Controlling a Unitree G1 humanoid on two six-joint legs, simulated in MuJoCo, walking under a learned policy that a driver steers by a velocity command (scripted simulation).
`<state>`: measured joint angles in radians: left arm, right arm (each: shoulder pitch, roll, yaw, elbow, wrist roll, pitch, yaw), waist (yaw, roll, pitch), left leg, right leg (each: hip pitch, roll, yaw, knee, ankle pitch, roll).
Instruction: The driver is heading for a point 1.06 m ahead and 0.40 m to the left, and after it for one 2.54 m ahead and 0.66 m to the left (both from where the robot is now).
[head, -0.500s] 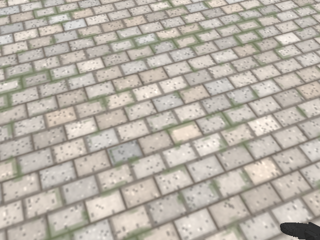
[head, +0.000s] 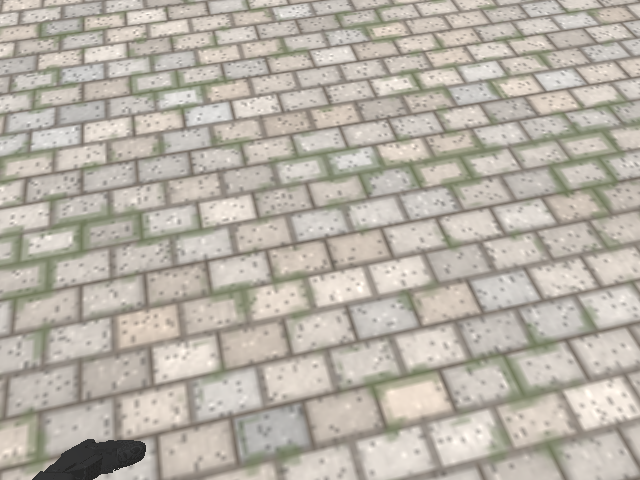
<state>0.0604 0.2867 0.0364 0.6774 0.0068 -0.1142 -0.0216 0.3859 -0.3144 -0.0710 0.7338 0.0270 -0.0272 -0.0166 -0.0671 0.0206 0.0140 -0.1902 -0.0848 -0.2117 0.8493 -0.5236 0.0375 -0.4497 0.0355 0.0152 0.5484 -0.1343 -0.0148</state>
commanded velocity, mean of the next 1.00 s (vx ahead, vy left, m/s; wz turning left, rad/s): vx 0.34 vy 0.00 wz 0.53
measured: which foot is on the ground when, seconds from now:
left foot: up 0.00-0.46, down 0.48-0.96, up 0.98-1.00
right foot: down 0.00-0.50, up 0.52-0.92, down 0.94-1.00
